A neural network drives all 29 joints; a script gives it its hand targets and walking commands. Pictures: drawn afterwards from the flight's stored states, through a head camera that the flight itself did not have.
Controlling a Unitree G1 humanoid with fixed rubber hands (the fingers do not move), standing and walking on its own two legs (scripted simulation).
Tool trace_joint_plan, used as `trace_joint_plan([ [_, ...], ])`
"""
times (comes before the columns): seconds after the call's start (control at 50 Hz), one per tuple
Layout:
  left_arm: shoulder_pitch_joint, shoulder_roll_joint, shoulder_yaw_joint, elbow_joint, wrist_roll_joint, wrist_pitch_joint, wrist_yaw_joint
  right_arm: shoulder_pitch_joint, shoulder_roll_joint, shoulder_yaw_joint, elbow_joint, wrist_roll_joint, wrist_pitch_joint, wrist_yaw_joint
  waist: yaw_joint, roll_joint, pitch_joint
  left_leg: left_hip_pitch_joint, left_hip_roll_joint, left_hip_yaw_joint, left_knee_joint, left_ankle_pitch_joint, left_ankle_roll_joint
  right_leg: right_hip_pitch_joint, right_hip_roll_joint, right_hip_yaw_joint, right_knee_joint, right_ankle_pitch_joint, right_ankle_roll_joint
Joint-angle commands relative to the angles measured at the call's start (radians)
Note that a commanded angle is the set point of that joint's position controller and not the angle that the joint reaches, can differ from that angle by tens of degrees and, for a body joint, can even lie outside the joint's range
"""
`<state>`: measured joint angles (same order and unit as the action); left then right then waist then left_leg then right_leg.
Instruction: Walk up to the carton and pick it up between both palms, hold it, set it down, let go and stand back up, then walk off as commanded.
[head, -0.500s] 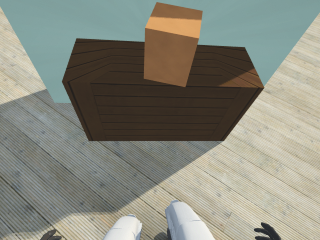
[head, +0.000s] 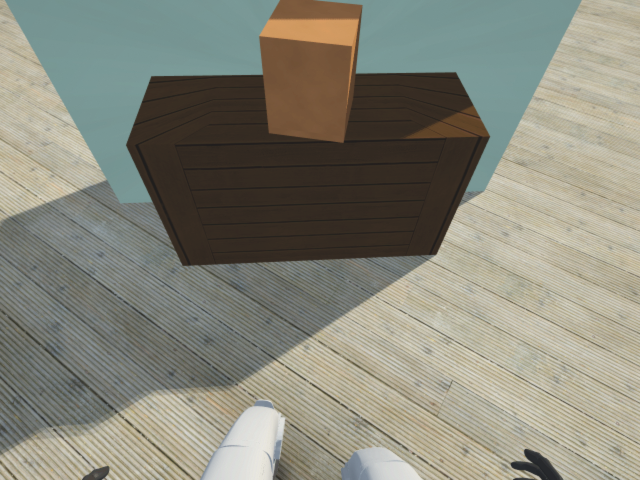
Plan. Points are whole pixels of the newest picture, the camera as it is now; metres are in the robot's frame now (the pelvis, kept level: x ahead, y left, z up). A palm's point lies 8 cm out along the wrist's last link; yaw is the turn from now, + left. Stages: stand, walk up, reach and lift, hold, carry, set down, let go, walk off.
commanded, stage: walk off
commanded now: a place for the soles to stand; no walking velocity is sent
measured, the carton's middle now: (313, 72) +1.01 -0.01 -0.05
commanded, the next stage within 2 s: stand in 1.30 s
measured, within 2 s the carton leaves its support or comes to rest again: neither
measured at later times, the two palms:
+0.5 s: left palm out of the picture -0.05 +0.28 -0.11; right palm out of the picture -0.07 -0.32 -0.09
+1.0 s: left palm out of the picture -0.10 +0.26 -0.09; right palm out of the picture -0.12 -0.35 -0.12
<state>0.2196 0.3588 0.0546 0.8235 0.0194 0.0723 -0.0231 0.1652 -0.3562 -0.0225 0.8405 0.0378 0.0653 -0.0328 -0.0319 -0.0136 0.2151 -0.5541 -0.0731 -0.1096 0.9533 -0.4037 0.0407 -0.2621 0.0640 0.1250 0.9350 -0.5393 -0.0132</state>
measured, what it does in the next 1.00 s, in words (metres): walks backwards: left foot, then right foot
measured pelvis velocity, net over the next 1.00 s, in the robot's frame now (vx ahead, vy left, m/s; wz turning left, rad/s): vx -0.19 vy -0.04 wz -0.03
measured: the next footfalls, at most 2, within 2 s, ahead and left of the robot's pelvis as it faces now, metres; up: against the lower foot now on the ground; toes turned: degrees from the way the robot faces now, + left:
left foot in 0.26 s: -0.04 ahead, +0.12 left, +0.00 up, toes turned -8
right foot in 0.60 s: -0.13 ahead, -0.16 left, +0.00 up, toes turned +6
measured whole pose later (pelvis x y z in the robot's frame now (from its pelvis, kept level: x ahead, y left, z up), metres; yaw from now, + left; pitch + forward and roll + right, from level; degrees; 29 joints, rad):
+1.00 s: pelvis -0.19 -0.04 +0.00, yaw -2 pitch -7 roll +2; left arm 0.22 0.35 0.05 0.83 0.02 0.02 -0.01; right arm 0.17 -0.38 -0.03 0.90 0.04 -0.01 -0.02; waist -0.03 0.01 0.24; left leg -0.37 -0.06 -0.12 0.86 -0.38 0.00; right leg -0.32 0.06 0.12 0.93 -0.48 -0.02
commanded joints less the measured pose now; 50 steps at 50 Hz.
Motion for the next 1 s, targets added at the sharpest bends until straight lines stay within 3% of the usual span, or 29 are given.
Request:
trace_joint_plan([
  [0.0, -0.143, 0.301, 0.095, -0.142, 0.007, -0.037, 0.030, -0.026, -0.241, -0.122, -0.069, -0.052, -0.037, -0.027, 0.012, -0.132, 0.139, -0.026, -0.090, -0.084, 0.358, -0.048, -0.040, -0.492, -0.283, 0.489, -0.690, -0.057, -0.196],
  [0.04, -0.111, 0.273, 0.095, -0.173, 0.017, -0.039, 0.031, 0.033, -0.264, -0.120, -0.039, -0.063, -0.040, -0.011, 0.047, -0.177, -0.011, 0.077, -0.063, 0.046, 0.421, -0.045, -0.064, -0.379, -0.225, 0.334, -0.588, 0.115, -0.208],
  [0.1, -0.041, 0.274, 0.093, -0.160, 0.011, -0.040, 0.044, 0.055, -0.249, -0.100, -0.089, -0.052, -0.047, -0.021, 0.070, -0.178, -0.181, -0.051, -0.049, 0.005, 0.276, -0.136, -0.054, 0.047, -0.286, 0.411, -0.438, 0.495, -0.229],
  [0.14, 0.013, 0.256, 0.081, -0.148, 0.006, -0.033, 0.036, 0.030, -0.232, -0.091, -0.109, -0.042, -0.071, -0.032, 0.096, -0.230, -0.212, -0.033, -0.007, 0.074, 0.033, -0.212, -0.049, 0.172, -0.268, 0.352, -0.366, 0.774, -0.214],
  [0.2, -0.022, 0.256, 0.075, -0.142, 0.014, -0.014, 0.027, 0.120, -0.245, -0.103, -0.047, -0.044, -0.074, -0.032, 0.071, -0.296, -0.310, 0.169, -0.004, 0.090, -0.175, -0.196, -0.049, 0.137, -0.226, 0.274, -0.320, 0.761, -0.163],
  [0.24, -0.063, 0.228, 0.057, -0.109, -0.008, -0.011, 0.028, 0.163, -0.229, -0.102, -0.005, -0.048, -0.089, -0.043, 0.011, -0.193, -0.301, 0.406, 0.001, 0.078, -0.390, 0.014, -0.029, -0.051, -0.201, 0.203, -0.219, 0.682, -0.116],
  [0.26, -0.070, 0.156, 0.030, -0.085, -0.017, -0.017, 0.031, 0.160, -0.273, -0.109, -0.016, -0.067, -0.098, -0.039, -0.015, -0.012, -0.314, 0.438, 0.154, -0.200, -0.432, 0.144, 0.057, -0.205, -0.105, 0.114, -0.069, 0.552, -0.052],
  [0.28, -0.082, 0.162, 0.059, -0.137, 0.002, -0.024, 0.043, 0.116, -0.387, -0.135, -0.054, -0.076, -0.100, -0.032, -0.017, 0.201, -0.294, 0.363, 0.408, -0.559, -0.498, 0.242, 0.216, -0.327, 0.073, 0.040, 0.165, 0.008, 0.000],
  [0.3, -0.108, 0.240, 0.089, -0.145, 0.018, -0.022, 0.052, 0.102, -0.423, -0.131, -0.059, -0.077, -0.097, -0.034, -0.017, 0.175, -0.225, 0.277, 0.470, -0.689, -0.576, 0.182, 0.260, -0.323, 0.077, 0.114, 0.328, -0.147, 0.008],
  [0.34, -0.034, 0.269, 0.084, -0.106, 0.009, -0.023, 0.047, 0.039, -0.352, -0.103, -0.064, -0.063, -0.096, -0.039, 0.034, 0.069, -0.138, 0.173, 0.390, -0.532, -0.517, 0.244, 0.192, -0.324, 0.051, 0.136, 0.363, -0.066, 0.011],
  [0.36, -0.016, 0.276, 0.096, -0.078, 0.008, -0.031, 0.042, -0.009, -0.326, -0.100, -0.081, -0.071, -0.098, -0.029, 0.043, 0.154, -0.149, 0.161, 0.337, -0.441, -0.490, 0.177, 0.167, -0.290, 0.036, 0.109, 0.377, -0.028, 0.012],
  [0.4, 0.003, 0.288, 0.115, -0.099, 0.017, -0.021, 0.039, 0.029, -0.310, -0.100, -0.089, -0.068, -0.106, -0.034, 0.024, 0.169, -0.147, 0.243, 0.347, -0.461, -0.483, 0.225, 0.198, -0.335, 0.049, 0.102, 0.418, -0.004, 0.019],
  [0.44, 0.002, 0.303, 0.113, -0.076, 0.026, -0.037, 0.025, 0.019, -0.332, -0.123, -0.087, -0.071, -0.106, -0.036, 0.008, 0.156, -0.148, 0.216, 0.381, -0.492, -0.511, -0.090, 0.240, -0.298, 0.023, 0.061, 0.427, -0.020, 0.022],
  [0.5, 0.015, 0.289, 0.112, -0.058, 0.020, -0.057, 0.013, 0.023, -0.330, -0.125, -0.089, -0.088, -0.105, -0.018, 0.008, 0.176, -0.157, 0.228, 0.331, -0.436, -0.548, -0.329, 0.206, -0.230, -0.020, -0.005, 0.119, -0.093, 0.002],
  [0.54, 0.103, 0.207, 0.084, -0.029, 0.011, -0.076, 0.011, -0.079, -0.310, -0.117, -0.076, -0.099, -0.095, -0.012, 0.081, 0.288, -0.105, 0.081, 0.283, -0.284, -0.425, -0.235, 0.162, -0.041, -0.089, -0.002, -0.224, -0.040, -0.035],
  [0.56, 0.174, 0.206, 0.080, 0.034, 0.007, -0.087, 0.011, -0.095, -0.280, -0.101, -0.066, -0.106, -0.086, -0.010, 0.123, 0.220, -0.122, -0.037, 0.189, -0.144, -0.311, -0.219, 0.108, 0.174, -0.068, -0.051, -0.354, 0.016, -0.028],
  [0.58, 0.227, 0.259, 0.094, 0.042, 0.010, -0.095, 0.015, -0.062, -0.230, -0.095, -0.057, -0.100, -0.083, -0.012, 0.162, -0.070, -0.137, -0.182, 0.070, -0.070, -0.055, -0.309, 0.069, 0.246, -0.127, 0.183, -0.498, -0.176, -0.032],
  [0.6, 0.198, 0.341, 0.079, 0.032, 0.017, -0.105, 0.024, -0.055, -0.210, -0.087, -0.071, -0.075, -0.081, -0.018, 0.140, -0.195, -0.090, -0.212, -0.065, 0.007, 0.149, -0.267, 0.009, 0.085, -0.311, 0.520, -0.627, -0.270, -0.112],
  [0.62, 0.074, 0.358, 0.087, -0.025, 0.017, -0.104, 0.035, -0.032, -0.227, -0.103, -0.074, -0.080, -0.090, -0.022, 0.093, -0.077, 0.003, -0.187, -0.035, -0.136, 0.188, -0.187, -0.014, -0.070, -0.349, 0.664, -0.696, -0.056, -0.088],
  [0.7, -0.060, 0.295, 0.071, -0.053, 0.007, -0.112, 0.040, 0.023, -0.294, -0.115, 0.023, -0.059, -0.096, -0.008, 0.051, -0.095, -0.062, 0.015, 0.052, -0.061, 0.047, -0.050, -0.048, -0.063, -0.265, 0.443, -0.597, 0.159, -0.038],
  [0.76, -0.030, 0.279, 0.076, -0.070, 0.010, -0.100, 0.036, -0.008, -0.268, -0.104, -0.002, -0.063, -0.101, -0.008, 0.076, -0.212, -0.161, 0.104, 0.065, 0.008, -0.052, -0.093, -0.040, -0.011, -0.259, 0.353, -0.492, 0.344, -0.104],
  [0.8, -0.049, 0.245, 0.058, -0.085, 0.000, -0.091, 0.023, 0.040, -0.250, -0.093, -0.001, -0.058, -0.118, -0.009, 0.053, -0.195, -0.174, 0.233, 0.058, 0.031, -0.183, -0.096, -0.022, -0.081, -0.214, 0.283, -0.410, 0.384, -0.137],
  [0.82, -0.056, 0.237, 0.062, -0.089, 0.006, -0.089, 0.028, 0.022, -0.254, -0.096, 0.006, -0.068, -0.115, -0.008, 0.054, -0.236, -0.179, 0.247, 0.039, 0.044, -0.231, -0.050, -0.023, -0.053, -0.181, 0.272, -0.391, 0.489, -0.106],
  [0.86, -0.070, 0.227, 0.045, -0.085, -0.010, -0.084, 0.026, 0.064, -0.260, -0.084, 0.016, -0.061, -0.122, -0.011, 0.032, -0.173, -0.258, 0.470, 0.084, -0.043, -0.359, 0.141, 0.005, -0.164, -0.169, 0.212, -0.281, 0.450, -0.096],
  [0.88, -0.101, 0.184, 0.036, -0.069, -0.008, -0.083, 0.029, 0.098, -0.312, -0.099, 0.029, -0.067, -0.126, -0.013, -0.006, -0.036, -0.272, 0.474, 0.187, -0.238, -0.366, 0.148, 0.075, -0.232, -0.073, 0.120, -0.166, 0.289, -0.048],
  [0.9, -0.069, 0.185, 0.033, -0.058, 0.002, -0.080, 0.039, 0.093, -0.335, -0.113, 0.028, -0.074, -0.126, -0.005, -0.006, -0.001, -0.259, 0.404, 0.290, -0.398, -0.461, -0.047, 0.159, -0.222, -0.002, 0.035, -0.034, 0.137, -0.032],
  [0.92, -0.088, 0.187, 0.051, -0.038, -0.001, -0.086, 0.037, 0.087, -0.346, -0.104, 0.026, -0.088, -0.129, -0.009, 0.001, 0.062, -0.214, 0.325, 0.329, -0.485, -0.539, -0.082, 0.179, -0.194, 0.007, -0.018, -0.005, 0.009, -0.018],
  [0.94, -0.058, 0.212, 0.060, -0.022, 0.002, -0.086, 0.029, 0.057, -0.346, -0.104, 0.022, -0.082, -0.130, -0.003, 0.033, 0.002, -0.209, 0.266, 0.320, -0.466, -0.536, -0.127, 0.184, -0.116, -0.020, -0.011, -0.036, -0.026, -0.023],
  [0.98, 0.043, 0.200, 0.070, -0.026, 0.011, -0.097, 0.024, -0.053, -0.314, -0.097, -0.016, -0.093, -0.119, 0.005, 0.088, 0.111, -0.184, 0.121, 0.282, -0.339, -0.471, -0.164, 0.156, -0.011, -0.043, 0.012, -0.128, -0.003, -0.039],
])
